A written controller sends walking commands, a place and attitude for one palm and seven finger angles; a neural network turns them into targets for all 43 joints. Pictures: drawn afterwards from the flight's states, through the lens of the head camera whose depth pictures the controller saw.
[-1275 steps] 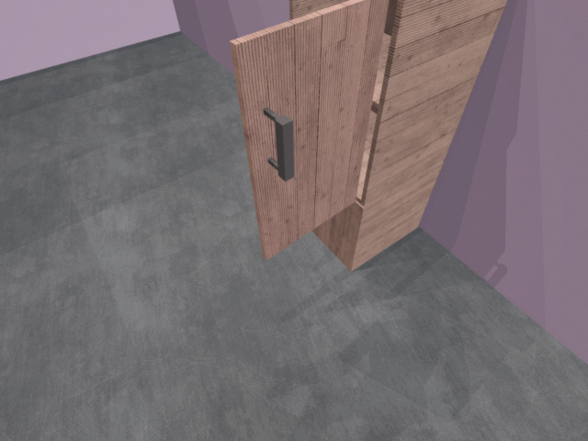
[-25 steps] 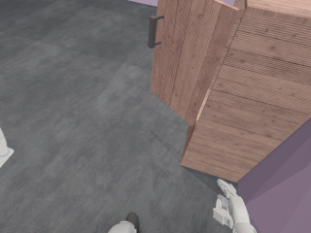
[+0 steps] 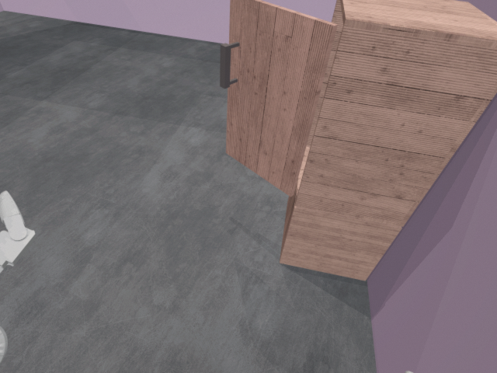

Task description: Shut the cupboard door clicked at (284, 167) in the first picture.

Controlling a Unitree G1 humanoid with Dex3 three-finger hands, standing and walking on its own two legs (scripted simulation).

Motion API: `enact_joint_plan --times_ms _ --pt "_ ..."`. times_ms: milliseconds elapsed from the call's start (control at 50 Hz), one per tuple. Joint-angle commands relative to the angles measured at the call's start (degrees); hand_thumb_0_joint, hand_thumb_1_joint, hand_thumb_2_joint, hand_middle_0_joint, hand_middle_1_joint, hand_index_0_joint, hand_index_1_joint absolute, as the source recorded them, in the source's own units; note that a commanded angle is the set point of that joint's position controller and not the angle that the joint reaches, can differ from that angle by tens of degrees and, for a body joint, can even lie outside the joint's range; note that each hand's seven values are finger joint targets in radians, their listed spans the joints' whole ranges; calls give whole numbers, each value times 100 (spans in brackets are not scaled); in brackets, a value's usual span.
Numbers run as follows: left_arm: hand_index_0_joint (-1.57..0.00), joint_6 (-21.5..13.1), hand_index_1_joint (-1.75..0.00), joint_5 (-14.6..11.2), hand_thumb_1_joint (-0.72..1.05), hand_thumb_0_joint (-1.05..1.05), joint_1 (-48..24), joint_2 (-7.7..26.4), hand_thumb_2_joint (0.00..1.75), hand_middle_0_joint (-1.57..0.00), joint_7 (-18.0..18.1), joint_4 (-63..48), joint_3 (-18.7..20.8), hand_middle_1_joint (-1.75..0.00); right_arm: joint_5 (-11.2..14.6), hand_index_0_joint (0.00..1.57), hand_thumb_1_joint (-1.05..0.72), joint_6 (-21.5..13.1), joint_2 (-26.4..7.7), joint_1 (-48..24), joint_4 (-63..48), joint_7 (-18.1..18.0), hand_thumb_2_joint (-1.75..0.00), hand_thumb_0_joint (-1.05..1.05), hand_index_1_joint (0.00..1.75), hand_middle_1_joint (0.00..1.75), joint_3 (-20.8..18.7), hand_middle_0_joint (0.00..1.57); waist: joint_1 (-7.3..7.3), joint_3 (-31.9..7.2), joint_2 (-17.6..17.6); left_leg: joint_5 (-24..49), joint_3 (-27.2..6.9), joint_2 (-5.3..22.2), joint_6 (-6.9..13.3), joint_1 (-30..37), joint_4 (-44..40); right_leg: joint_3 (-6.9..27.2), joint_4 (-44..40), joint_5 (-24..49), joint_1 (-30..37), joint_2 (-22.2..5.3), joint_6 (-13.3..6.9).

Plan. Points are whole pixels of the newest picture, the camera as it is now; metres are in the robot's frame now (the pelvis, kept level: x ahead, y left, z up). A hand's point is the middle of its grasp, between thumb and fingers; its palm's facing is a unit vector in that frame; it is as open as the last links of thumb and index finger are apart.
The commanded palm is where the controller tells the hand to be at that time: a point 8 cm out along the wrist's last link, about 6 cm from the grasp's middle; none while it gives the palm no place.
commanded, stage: stop stepping back and stand still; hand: left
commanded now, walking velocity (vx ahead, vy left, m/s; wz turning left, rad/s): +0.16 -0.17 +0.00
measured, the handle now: (230, 65) +0.99 +0.12 +0.08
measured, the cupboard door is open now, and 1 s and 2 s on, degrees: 58 58 58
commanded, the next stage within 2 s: let the arm hang, fingers relaxed in 1.48 s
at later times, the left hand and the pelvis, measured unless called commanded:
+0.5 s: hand (60, 251) +0.19 +0.23 +0.19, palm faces +0.52 -0.73 -0.44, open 7.4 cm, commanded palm +0.13 +0.26 +0.20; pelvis +0.00 -0.04 +0.03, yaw +1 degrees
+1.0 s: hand (39, 256) +0.19 +0.26 +0.17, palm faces +0.43 -0.80 -0.43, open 7.4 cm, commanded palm +0.14 +0.30 +0.20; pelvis +0.00 +0.00 +0.02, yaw +0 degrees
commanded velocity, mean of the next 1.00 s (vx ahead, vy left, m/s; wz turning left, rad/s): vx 0.01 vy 0.01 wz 0.00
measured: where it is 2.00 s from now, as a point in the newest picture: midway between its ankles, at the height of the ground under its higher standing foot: outside the picture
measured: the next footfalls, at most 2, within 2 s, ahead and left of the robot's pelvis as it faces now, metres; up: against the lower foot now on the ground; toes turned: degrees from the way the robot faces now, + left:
right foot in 0.20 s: +0.03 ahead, -0.10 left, +0.00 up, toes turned -6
left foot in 0.60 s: +0.06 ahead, +0.11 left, +0.00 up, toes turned +5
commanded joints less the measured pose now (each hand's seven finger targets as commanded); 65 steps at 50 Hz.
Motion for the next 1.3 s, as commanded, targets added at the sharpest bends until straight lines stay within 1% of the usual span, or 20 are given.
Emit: enact_joint_plan --times_ms 0,40,100,120,140,160,180,200,220,260,360,460,540,600,640,740,840,980,1140,1280 --pt "-20 -345 -30 35 90 0 -532 1342 90 -20 15 -1227 664 -30 -7 20 -90 -564 -374 -975 -1117 29 -90 0 30 30 -55 20 -222 210 1880 -2821 -3042 1618 836 289 -3357 241 1810 -253 -1233 391 -28" --pt "-20 -405 -30 45 90 0 -124 1337 90 -20 -48 -1744 734 -30 -49 20 -90 -547 -320 -1121 -1202 167 -90 0 30 30 -23 20 -167 159 1465 -2340 -2370 1559 895 -84 -3183 244 1336 64 -676 231 -78" --pt "-20 -392 -30 4 90 0 884 1351 90 -20 -53 -1984 861 -30 -51 20 -90 -423 -278 -1210 -1282 264 -90 0 30 30 51 20 -48 -253 1775 -2141 -893 1038 514 -793 -2781 -489 -386 203 1088 602 -148" --pt "-20 -359 -30 30 90 0 1027 1384 90 -20 -41 -1895 931 -30 -75 20 -90 -344 -273 -1227 -1333 267 -90 0 30 30 56 20 -23 -273 1778 -2302 -604 863 386 -1290 -2431 -525 -833 64 1734 645 -212" --pt "-20 -309 -30 60 90 0 1208 1441 90 -20 -27 -1644 1039 -30 -79 20 -90 -258 -231 -1209 -1326 264 -90 0 30 30 49 20 30 -310 1266 -2240 -276 601 249 -1757 -1587 -168 -1306 -269 2195 470 -367" --pt "-20 -241 -30 70 90 0 1189 1496 90 -20 -14 -1502 1114 -30 -64 20 -90 -141 -135 -1165 -1326 267 -90 0 30 30 24 20 41 -200 24 -1843 265 84 81 -2219 200 1332 -2263 -1255 1979 -419 -789" --pt "-20 -158 -30 21 90 0 1168 1618 90 -20 5 -1264 1225 -30 -19 20 -90 -84 -137 -1161 -1365 251 -90 0 30 30 4 20 47 28 -1104 -1411 227 -251 -28 -2497 1846 3715 -3514 -2239 1225 -1815 -1349" --pt "-20 -288 -30 -63 90 0 623 1598 90 -20 -14 -1292 1161 -30 -116 20 -90 -83 -257 -1120 -1237 206 -90 0 30 30 1 20 -125 452 -713 -795 -13 -68 -83 -2398 2558 3362 -3657 -1185 758 -1966 -1361" --pt "-20 -364 -30 -26 90 0 395 1645 90 -20 -4 -1163 1270 -30 -100 20 -90 -146 -224 -1020 -1145 218 -90 0 30 30 -3 20 -195 73 -441 -450 -180 51 -81 -2203 2677 3119 -3382 -702 853 -1823 -1296" --pt "-20 -356 -30 -43 90 0 667 1329 90 -20 -46 -431 1004 -30 -71 20 -90 -94 -193 -909 -1101 178 -90 0 30 30 39 20 -213 211 -12 32 -137 155 -136 -1764 2573 2369 -3244 -632 274 -1396 -1117" --pt "-20 -403 -30 -26 90 0 -198 924 90 -20 -115 223 329 -30 -5 20 -90 -132 -299 -1111 -1060 106 -90 0 30 30 45 20 -127 403 -591 493 364 86 -72 -1043 1099 887 -3046 1027 351 -985 -468" --pt "-20 -411 -30 50 90 0 -250 1033 90 -20 43 -750 256 -30 21 20 -90 -352 -329 -1281 -1260 59 -90 0 30 30 -41 20 155 -87 -864 318 655 -118 78 -177 -480 759 -2493 2836 1211 -1015 -304" --pt "-20 -425 -30 6 90 0 148 1370 90 -20 142 -1741 739 -30 18 20 -90 -263 -313 -1188 -1420 71 -90 0 30 30 -54 20 70 -577 -133 1144 491 -157 105 764 -1558 652 -1757 4150 1441 -886 -173" --pt "-20 -451 -30 -43 90 0 570 1498 90 -20 164 -2031 1003 -30 94 20 -90 -144 -429 -1168 -1561 52 -90 0 30 30 -113 20 85 -1072 976 3613 -300 748 359 1883 -1436 354 -1050 3517 813 -215 134" --pt "-20 -366 -30 -55 90 0 950 1408 90 -20 100 -1527 1049 -30 99 20 -90 -76 -348 -1130 -1561 69 -90 0 30 30 -67 20 12 -1014 1122 3951 -158 741 250 1590 -1266 314 -1355 3464 925 -52 23" --pt "-20 -142 -30 -149 90 0 997 1093 90 -20 -17 -823 740 -30 137 20 -90 83 -323 -1028 -1538 126 -90 0 30 30 4 20 -129 -725 232 2445 112 431 -27 799 -1078 620 -1733 4264 1267 -382 -104" --pt "-20 12 -30 -166 90 0 887 1145 90 -20 -45 -747 621 -30 116 20 -90 151 -303 -1142 -1571 109 -90 0 30 30 79 20 -103 -493 -179 1430 34 326 38 796 -1254 698 -2142 2787 799 -467 -155" --pt "-20 -88 -30 -63 90 0 23 1413 90 -20 9 -1637 673 -30 9 20 -90 24 -356 -1313 -1556 10 -90 0 30 30 153 20 -44 -113 887 571 -388 483 160 538 -2089 388 -2198 1200 699 -76 -92" --pt "-20 -122 -30 -47 90 0 450 988 90 -20 -10 -988 512 -30 28 20 -90 -97 -327 -1138 -1461 69 -90 0 30 30 125 20 -43 -80 846 -326 -453 514 145 151 -2506 229 -2228 1065 1096 94 -74" --pt "-20 -106 -30 -55 90 0 587 1123 90 -20 -35 -1044 626 -30 26 20 -90 -122 -371 -1186 -1461 79 -90 0 30 30 95 20 -36 -248 609 -99 -536 517 111 249 -2572 165 -2200 1250 1162 128 -61"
